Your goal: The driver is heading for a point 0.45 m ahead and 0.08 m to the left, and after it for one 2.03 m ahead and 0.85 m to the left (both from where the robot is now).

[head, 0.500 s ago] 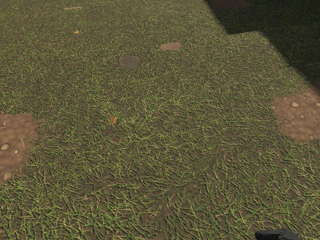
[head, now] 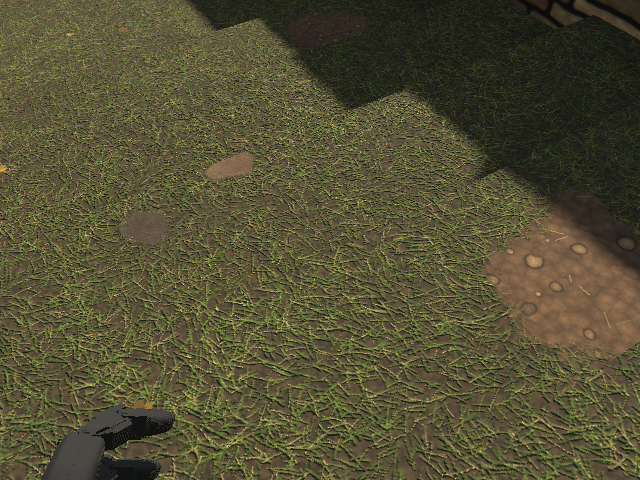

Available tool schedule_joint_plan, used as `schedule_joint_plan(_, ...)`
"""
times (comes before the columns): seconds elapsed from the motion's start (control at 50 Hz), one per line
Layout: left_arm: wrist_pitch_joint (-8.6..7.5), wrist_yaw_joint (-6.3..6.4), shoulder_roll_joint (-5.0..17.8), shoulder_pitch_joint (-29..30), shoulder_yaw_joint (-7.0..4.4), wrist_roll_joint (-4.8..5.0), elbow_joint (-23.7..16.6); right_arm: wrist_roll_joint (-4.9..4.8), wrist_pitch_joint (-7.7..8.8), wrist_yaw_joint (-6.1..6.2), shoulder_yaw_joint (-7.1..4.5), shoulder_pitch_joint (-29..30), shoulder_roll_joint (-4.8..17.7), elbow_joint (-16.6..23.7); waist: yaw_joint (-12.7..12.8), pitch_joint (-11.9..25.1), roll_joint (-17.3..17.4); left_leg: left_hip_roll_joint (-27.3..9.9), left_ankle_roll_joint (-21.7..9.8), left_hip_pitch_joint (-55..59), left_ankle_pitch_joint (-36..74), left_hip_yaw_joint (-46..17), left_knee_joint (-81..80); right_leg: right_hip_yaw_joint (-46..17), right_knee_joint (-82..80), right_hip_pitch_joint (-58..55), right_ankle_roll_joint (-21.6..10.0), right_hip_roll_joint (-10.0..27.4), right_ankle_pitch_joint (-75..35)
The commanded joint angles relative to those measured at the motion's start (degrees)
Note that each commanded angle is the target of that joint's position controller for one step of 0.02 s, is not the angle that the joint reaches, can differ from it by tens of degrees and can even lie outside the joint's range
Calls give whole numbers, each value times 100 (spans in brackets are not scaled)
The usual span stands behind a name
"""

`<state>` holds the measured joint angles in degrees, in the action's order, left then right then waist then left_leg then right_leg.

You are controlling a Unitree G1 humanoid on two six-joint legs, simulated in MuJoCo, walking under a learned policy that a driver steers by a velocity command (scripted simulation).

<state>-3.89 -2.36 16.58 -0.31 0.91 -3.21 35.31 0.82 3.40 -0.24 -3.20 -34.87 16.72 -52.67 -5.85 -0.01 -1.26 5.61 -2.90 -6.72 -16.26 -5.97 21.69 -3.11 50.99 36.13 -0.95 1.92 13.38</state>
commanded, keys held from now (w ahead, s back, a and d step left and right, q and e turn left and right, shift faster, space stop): w+q+shift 0.76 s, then w+e+shift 0.24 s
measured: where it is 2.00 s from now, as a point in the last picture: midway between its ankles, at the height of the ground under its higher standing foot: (112, 207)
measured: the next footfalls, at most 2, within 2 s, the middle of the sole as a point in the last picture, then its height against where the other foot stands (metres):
right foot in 0.14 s outside the picture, level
left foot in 0.62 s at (249, 454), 0.18 m lower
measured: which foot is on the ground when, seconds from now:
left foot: down 0.00-0.16, up 0.18-0.60, down 0.62-0.94, up 0.96-1.00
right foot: up 0.00-0.12, down 0.14-0.62, up 0.64-0.90, down 0.92-1.00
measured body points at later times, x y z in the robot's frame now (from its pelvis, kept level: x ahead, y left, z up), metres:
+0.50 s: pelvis +0.43 +0.01 -0.05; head +0.44 +0.03 +0.40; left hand +0.23 +0.26 -0.17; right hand +0.75 -0.15 -0.11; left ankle +0.57 +0.19 -0.73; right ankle +0.27 -0.14 -0.74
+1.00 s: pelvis +0.87 +0.20 -0.23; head +0.87 +0.18 +0.22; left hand +0.72 +0.45 -0.34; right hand +1.10 +0.04 -0.37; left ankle +0.68 +0.19 -0.80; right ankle +0.99 +0.17 -0.93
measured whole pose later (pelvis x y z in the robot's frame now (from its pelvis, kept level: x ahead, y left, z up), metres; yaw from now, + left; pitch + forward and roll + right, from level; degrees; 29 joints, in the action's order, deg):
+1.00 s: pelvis +0.87 +0.20 -0.23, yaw +40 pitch -4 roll +1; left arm -4.0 -1.0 15.6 -18.2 -3.5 -0.9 50.5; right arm 1.0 4.3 -0.5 -3.5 -16.8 17.2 -54.0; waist 3.0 -2.4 2.0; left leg 9.6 -7.0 -15.2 -26.3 -5.2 81.2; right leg -1.3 49.7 25.8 -1.8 -1.2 20.6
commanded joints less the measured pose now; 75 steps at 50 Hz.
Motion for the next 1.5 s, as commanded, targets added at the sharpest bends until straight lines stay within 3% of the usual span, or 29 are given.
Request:
schedule_joint_plan(0.02, -53, -56, 332, 281, 27, 162, -462, -99, 191, -39, -231, 936, 999, 718, 536, -390, 711, -1185, -990, -1831, 843, -1552, -1624, 362, -1109, -1698, 169, -165, -1102)
schedule_joint_plan(0.12, -68, 89, 728, -838, -212, 65, -91, -169, 49, -22, -285, 570, 1221, 576, 974, 212, 338, -993, -557, -912, 3224, -1120, 432, 367, -1873, -3343, -60, -482, -435)
schedule_joint_plan(0.16, -94, 293, 1406, -2808, -505, -45, 160, -153, 92, -47, -199, 621, 686, 793, 1688, 1534, -779, -408, -356, -2255, 374, -543, 3902, -1696, -2244, -5571, -429, 1473, 2127)
schedule_joint_plan(0.18, -45, 293, 1501, -2406, -543, 27, 94, -260, 52, -22, -91, 258, 298, 1033, 1186, 1934, -1910, -143, -269, -3362, -1047, -122, 5214, -4052, -3122, -5636, -864, 2358, 2967)
schedule_joint_plan(0.24, -83, 201, 428, -1653, -400, 98, 136, -29, -176, -90, -198, 1044, 559, 833, 807, 211, -240, -933, -169, -3450, -17, -107, 5079, -2169, -3203, -3656, -1014, 1759, 438)
schedule_joint_plan(0.34, -348, 200, 691, -2197, -530, 161, 874, 259, -550, -298, -222, 1943, 445, 1194, 751, -292, -313, -1250, -198, -3848, 527, 140, 4302, -369, -3114, -3655, -842, 1592, -1926)
schedule_joint_plan(0.44, -549, 495, 233, -2133, -349, 251, 1355, 48, -416, -711, -92, 2923, 47, 1399, 399, -484, -135, -801, -395, -2032, 5206, 861, 2008, 1437, -2910, -1842, -98, 763, 219)
schedule_joint_plan(0.5, -489, 450, 341, -2244, -291, 156, 1347, 61, -448, -646, -67, 2715, 160, 1123, 262, -556, 55, -585, -602, -1089, 5892, 1356, 1951, 1898, -2059, -1641, -35, 755, -137)
schedule_joint_plan(0.56, -222, 517, 692, -3208, -305, 107, 1697, 413, -455, -333, -26, 3076, 317, 1085, 561, -804, 239, -233, -649, -1247, 4296, 1971, 1025, 2055, -261, -3078, 22, 996, -2946)
schedule_joint_plan(0.6, 22, 601, 762, -3182, -305, 37, 1813, 391, -463, -107, -179, 1339, 579, 426, -93, -48, -118, -254, -861, 245, 3968, 1684, 425, 1758, 2490, -3286, -38, 1062, -4313)
schedule_joint_plan(0.64, 134, 451, 508, -1703, -402, -6, 1489, 182, -357, 28, -461, -376, 1448, -212, -1097, -613, 1059, -892, -1534, 2585, 5106, 607, 124, 1643, 7048, 374, -99, -275, 2829)
schedule_joint_plan(0.66, -49, 424, 475, -2209, -315, 152, 879, 135, -278, 40, -534, -495, 2089, -259, -257, 82, 1530, -1708, -1522, 4632, 7753, -403, 2015, 707, 6195, 2469, -52, 108, 2667)
schedule_joint_plan(0.68, -138, 409, 631, -2097, -240, 115, 757, 31, -296, 43, -528, -337, 1848, -100, -349, 889, 391, -1937, -2034, 5018, 5939, -1441, 1622, 332, 5590, 2915, -8, 359, 2129)
schedule_joint_plan(0.7, -272, 405, 815, -1744, -288, -53, 648, -87, -243, 53, -422, -104, 1473, 8, -140, 639, -428, -1811, -1831, 4131, 3828, -1677, 876, 32, 4478, 2741, -146, 500, 1229)
schedule_joint_plan(0.72, -252, 343, 745, -1542, -300, -7, 475, -8, -248, 220, -481, 979, 1698, 200, 450, 359, 260, -2298, -2247, 2748, 1695, -2980, -135, -298, 3452, 2451, 212, 508, 1131)
schedule_joint_plan(0.76, 2, 304, 961, -1315, -425, -86, 588, 120, -66, 207, -259, 1802, 1114, 512, 931, -574, -344, -2279, -2453, -215, 1254, -3283, -583, -666, 1916, 887, 698, 859, 1463)
schedule_joint_plan(0.88, 46, 125, 334, -1556, -356, 231, 982, -149, 275, -40, -241, 1603, 1078, 186, 934, -585, 109, -883, -1144, -2328, 2979, -539, -356, 770, -336, -3212, -26, 31, -1258)
schedule_joint_plan(0.92, 106, 184, 758, -5058, -715, 179, 2205, -85, 264, -60, -289, 2625, 1263, 243, 2780, 689, 84, -714, -611, -2299, 5685, 392, 3186, 963, 163, -5501, -435, -443, -956)
schedule_joint_plan(0.94, 178, 171, 944, -6315, -808, 216, 2625, -11, 245, -16, -295, 3460, 991, 284, 3657, 642, -704, 202, -339, -2787, 2450, 739, 6689, 538, -573, -5601, -827, -268, -141)
schedule_joint_plan(0.96, 120, 80, 777, -5555, -621, 215, 2594, 27, 304, -5, -13, 2907, -203, 680, 2479, -75, -2909, 1199, -383, -4222, -1581, -248, 8234, -2124, -1892, -4839, -1230, 501, 146)
schedule_joint_plan(0.98, 87, 116, 761, -3675, -570, 283, 2071, -46, 354, -17, 180, 1798, -472, 939, 877, -457, -2581, 730, -457, -5128, -1354, -393, 7578, -4439, -3328, -4353, -1720, 1365, 1164)
schedule_joint_plan(1.02, 66, 165, 551, -2104, -565, 202, 1393, 212, 164, -44, -8, 2281, 389, 668, 433, -976, 380, -339, -158, -3801, -674, -34, 5935, -4188, -3454, -1927, -1782, 1251, 2823)
schedule_joint_plan(1.12, -171, 157, 1155, -2767, -811, 141, 1701, 289, -161, -211, 104, 2694, 163, 794, 473, -347, -251, -621, 232, -1414, 1231, 649, 4186, -2294, -3230, -546, -1817, 574, 111)
schedule_joint_plan(1.2, -253, 287, 568, -3579, -712, 139, 1875, 265, 139, -204, 50, 4923, 336, 1591, 1415, -839, 181, -656, 213, -3701, 2508, 380, 1941, -2462, -2681, -2405, -1494, 73, 1182)
schedule_joint_plan(1.32, -31, 369, 440, -3090, -678, 249, 1766, 220, 284, -252, 157, 3447, -118, 1277, 948, -179, 65, -311, 300, 342, 4469, 764, 281, -1504, -485, -1161, -799, -622, 976)
schedule_joint_plan(1.38, 273, 516, 689, -2247, -757, 263, 1552, 247, 302, 89, -82, 1083, 394, 661, -344, 263, 185, -1604, 150, 2224, 5870, -21, -1777, -859, 3491, -820, -796, -991, 976)
schedule_joint_plan(1.42, 234, 488, -131, -2592, -545, 595, 964, 462, 258, 25, -100, 473, 741, 493, 242, 1000, 872, -2660, 347, 4829, 8711, -167, 1856, -422, 5378, 1891, -786, -644, 3234)
schedule_joint_plan(1.46, 124, 645, -1, -1857, -480, 360, 952, 245, 373, -41, -116, 121, 339, 452, -356, 1400, 1120, -2900, -57, 5194, 6028, -414, 1610, -91, 5179, 3853, -917, -61, 2068)
schedule_joint_plan(1.5, 113, 391, -191, -1142, -394, 44, 227, 204, 510, 169, -185, 799, 598, 252, 418, 840, 1870, -3547, -482, 2657, 2801, -1767, 389, -338, 3955, 3405, -703, 567, 708)
Over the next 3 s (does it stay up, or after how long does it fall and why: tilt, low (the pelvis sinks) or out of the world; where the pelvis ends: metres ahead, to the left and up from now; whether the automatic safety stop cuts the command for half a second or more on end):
stays up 2.45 1.07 -0.62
